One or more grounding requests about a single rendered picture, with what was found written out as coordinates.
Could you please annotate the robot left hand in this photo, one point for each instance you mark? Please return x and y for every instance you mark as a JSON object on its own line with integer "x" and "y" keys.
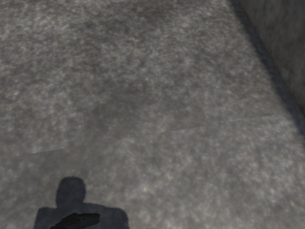
{"x": 78, "y": 221}

